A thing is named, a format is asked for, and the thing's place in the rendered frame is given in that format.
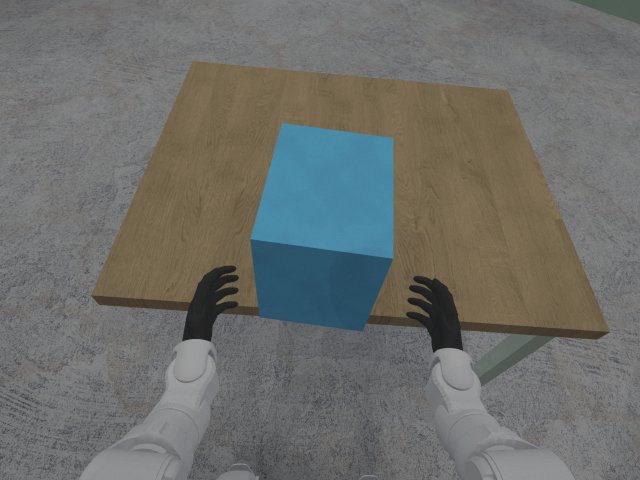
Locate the robot left hand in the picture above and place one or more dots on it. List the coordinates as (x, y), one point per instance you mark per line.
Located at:
(203, 310)

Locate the robot left shin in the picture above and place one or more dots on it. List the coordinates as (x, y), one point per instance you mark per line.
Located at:
(244, 467)

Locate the robot right hand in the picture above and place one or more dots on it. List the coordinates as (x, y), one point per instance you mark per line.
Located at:
(443, 324)

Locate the robot left upper arm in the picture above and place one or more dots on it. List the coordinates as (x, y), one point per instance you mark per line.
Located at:
(116, 464)

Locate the right robot forearm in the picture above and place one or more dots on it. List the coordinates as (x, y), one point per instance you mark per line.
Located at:
(462, 423)

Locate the carton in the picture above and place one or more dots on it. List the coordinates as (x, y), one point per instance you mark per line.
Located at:
(322, 242)

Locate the table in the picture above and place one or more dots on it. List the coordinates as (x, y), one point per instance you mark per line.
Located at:
(471, 205)

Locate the left robot forearm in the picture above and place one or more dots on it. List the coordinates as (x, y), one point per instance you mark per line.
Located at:
(179, 421)

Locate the robot right upper arm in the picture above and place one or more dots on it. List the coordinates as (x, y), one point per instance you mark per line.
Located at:
(523, 464)

